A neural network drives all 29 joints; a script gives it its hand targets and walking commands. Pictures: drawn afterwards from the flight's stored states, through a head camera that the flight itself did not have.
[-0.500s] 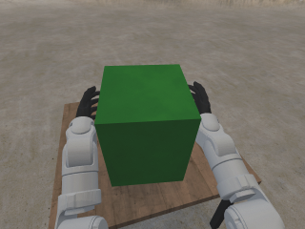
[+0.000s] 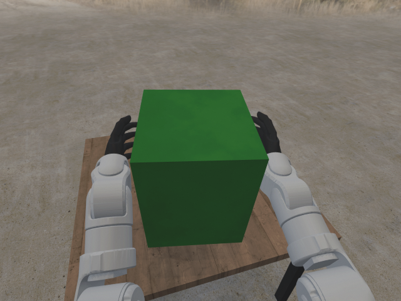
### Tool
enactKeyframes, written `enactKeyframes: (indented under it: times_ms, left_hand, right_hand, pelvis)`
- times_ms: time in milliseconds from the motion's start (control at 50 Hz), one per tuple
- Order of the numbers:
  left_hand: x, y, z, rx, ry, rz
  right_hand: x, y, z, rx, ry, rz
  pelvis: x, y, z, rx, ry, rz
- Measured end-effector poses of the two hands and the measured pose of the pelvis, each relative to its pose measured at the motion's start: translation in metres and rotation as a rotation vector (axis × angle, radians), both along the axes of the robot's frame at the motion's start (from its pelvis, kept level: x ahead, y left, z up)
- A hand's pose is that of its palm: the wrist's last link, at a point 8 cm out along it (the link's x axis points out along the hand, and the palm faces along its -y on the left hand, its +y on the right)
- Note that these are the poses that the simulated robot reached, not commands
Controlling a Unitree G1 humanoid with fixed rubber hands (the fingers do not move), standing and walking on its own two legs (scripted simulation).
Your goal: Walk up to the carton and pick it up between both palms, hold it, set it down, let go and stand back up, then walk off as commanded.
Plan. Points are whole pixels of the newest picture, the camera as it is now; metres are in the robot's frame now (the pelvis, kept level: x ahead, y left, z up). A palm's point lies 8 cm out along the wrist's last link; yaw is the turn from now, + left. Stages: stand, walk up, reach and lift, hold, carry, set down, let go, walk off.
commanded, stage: hold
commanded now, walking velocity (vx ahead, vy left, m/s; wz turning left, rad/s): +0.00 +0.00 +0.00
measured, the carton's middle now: (194, 168) +0.37 +0.00 +0.13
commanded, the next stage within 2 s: none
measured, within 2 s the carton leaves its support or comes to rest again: neither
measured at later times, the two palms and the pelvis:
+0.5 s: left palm (111, 158) +0.35 +0.16 +0.19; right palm (263, 149) +0.36 -0.13 +0.18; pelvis +0.00 +0.00 +0.00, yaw +0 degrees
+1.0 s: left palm (118, 153) +0.37 +0.15 +0.18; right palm (265, 147) +0.37 -0.14 +0.18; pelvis +0.01 +0.00 +0.00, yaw +0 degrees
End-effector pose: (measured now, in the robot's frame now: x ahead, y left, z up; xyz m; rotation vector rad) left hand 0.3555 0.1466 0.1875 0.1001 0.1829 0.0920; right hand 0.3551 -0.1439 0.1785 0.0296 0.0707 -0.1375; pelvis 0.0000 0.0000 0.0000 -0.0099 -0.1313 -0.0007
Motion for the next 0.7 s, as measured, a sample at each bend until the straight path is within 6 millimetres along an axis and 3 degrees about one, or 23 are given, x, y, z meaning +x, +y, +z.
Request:
enactKeyframes:
  times_ms: [240, 400, 700]
  left_hand:
    - [0.014, 0.001, -0.003, 0.005, -0.004, 0.003]
    - [0.004, 0.01, -0.002, 0.0, -0.018, 0.021]
    - [-0.012, 0.007, 0.002, -0.002, -0.025, 0.017]
  right_hand:
    - [0.014, 0.002, -0.003, 0.033, -0.006, 0.0]
    - [0.01, 0.01, 0.002, 0.043, -0.02, 0.019]
    - [-0.006, 0.007, 0.007, 0.01, -0.028, 0.018]
  pelvis:
    - [0.011, 0.0, 0.0, 0.0, 0.015, 0.0]
    - [0.009, 0.0, 0.0, -0.001, 0.011, 0.0]
    - [-0.005, 0.0, 0.0, 0.0, -0.008, 0.0]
